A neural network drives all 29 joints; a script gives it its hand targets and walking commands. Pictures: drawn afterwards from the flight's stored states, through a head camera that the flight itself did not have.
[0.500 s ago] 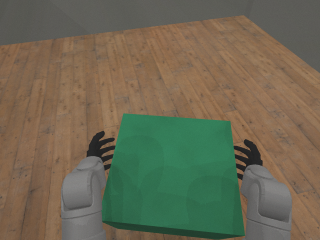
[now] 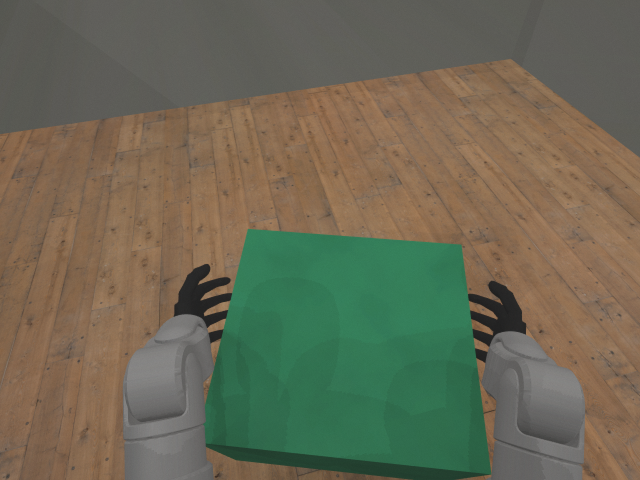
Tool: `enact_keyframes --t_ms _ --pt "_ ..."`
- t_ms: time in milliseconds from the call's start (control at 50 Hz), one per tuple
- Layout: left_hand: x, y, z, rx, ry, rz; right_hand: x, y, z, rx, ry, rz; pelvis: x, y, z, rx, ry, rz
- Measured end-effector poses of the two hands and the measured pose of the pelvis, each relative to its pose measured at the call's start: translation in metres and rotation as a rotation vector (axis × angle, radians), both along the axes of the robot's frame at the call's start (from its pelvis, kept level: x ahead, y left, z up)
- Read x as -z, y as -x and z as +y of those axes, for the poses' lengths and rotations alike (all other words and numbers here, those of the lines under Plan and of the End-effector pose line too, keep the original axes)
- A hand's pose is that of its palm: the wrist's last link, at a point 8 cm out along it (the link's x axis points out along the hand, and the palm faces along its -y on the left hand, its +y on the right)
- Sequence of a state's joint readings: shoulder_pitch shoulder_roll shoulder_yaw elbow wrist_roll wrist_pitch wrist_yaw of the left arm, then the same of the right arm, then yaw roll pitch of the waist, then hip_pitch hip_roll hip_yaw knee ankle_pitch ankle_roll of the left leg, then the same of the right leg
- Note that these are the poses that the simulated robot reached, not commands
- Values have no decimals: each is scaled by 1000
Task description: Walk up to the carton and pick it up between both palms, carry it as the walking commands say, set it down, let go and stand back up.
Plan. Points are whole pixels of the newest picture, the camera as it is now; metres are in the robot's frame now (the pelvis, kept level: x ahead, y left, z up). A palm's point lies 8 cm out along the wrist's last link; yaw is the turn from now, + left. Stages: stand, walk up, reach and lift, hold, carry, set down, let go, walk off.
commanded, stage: carry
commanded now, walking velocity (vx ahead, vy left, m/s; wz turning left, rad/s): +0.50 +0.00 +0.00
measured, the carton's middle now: (343, 357) +0.30 -0.01 -0.03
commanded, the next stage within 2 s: none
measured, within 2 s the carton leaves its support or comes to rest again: neither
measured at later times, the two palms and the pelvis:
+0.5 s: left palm (244, 148) +0.63 +0.15 +0.08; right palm (452, 163) +0.60 -0.20 +0.06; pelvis +0.34 +0.00 -0.01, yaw -2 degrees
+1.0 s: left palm (254, 76) +0.86 +0.16 +0.09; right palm (427, 84) +0.83 -0.19 +0.08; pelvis +0.56 +0.01 +0.02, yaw -2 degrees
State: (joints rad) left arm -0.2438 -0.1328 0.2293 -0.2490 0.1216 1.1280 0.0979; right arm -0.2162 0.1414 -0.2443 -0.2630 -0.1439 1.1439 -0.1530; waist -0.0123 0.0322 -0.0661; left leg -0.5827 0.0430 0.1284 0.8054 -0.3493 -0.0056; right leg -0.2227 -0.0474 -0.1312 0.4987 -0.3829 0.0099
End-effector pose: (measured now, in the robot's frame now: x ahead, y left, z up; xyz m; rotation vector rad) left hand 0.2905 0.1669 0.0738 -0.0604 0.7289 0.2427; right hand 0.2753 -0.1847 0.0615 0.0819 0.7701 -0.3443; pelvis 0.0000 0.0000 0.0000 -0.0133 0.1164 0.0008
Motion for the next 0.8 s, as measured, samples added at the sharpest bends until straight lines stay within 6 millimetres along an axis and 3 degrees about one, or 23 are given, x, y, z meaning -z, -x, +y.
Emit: enact_keyframes --t_ms 100,220,340,460,600,660,800 --pt "11 -74 13 21 20 -21 4 -67 13 21 21 -21 13 -73 18 21 11 -37" --pt "-2 -152 15 39 26 0 -11 -138 16 40 26 3 -6 -148 25 40 24 -46" --pt "-10 -231 8 43 30 -17 -20 -216 8 43 30 -14 -11 -228 18 45 27 -58" --pt "-3 -316 -10 36 8 -39 -4 -303 -10 36 8 -34 8 -314 0 40 5 -48" --pt "5 -390 -7 18 -7 33 7 -381 -6 20 -4 37 -4 -385 0 22 -3 0" --pt "11 -422 0 18 4 31 10 -413 1 22 7 35 0 -417 7 22 8 -10" --pt "4 -490 5 28 24 8 -4 -477 6 33 27 14 -4 -485 14 35 15 -32"
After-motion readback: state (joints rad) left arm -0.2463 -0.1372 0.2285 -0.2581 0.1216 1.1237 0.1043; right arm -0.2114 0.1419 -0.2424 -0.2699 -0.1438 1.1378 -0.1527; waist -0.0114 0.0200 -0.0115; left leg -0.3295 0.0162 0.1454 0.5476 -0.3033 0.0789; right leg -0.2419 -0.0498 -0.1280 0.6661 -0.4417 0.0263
